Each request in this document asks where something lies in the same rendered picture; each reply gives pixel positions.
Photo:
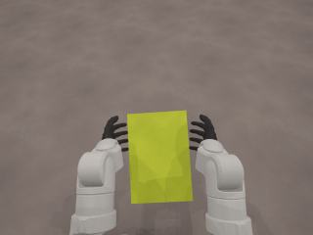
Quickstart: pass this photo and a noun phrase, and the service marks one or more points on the robot right forearm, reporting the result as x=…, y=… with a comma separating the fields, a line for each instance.
x=225, y=189

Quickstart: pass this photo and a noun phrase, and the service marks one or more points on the robot left hand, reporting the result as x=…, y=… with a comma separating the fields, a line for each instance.
x=109, y=131

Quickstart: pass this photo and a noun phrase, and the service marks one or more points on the robot right hand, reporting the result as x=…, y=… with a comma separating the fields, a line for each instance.
x=208, y=132

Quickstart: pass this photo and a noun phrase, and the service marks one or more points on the robot left forearm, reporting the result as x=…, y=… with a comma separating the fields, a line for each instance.
x=95, y=186

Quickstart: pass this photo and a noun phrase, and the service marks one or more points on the carton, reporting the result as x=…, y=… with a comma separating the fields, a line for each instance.
x=159, y=157

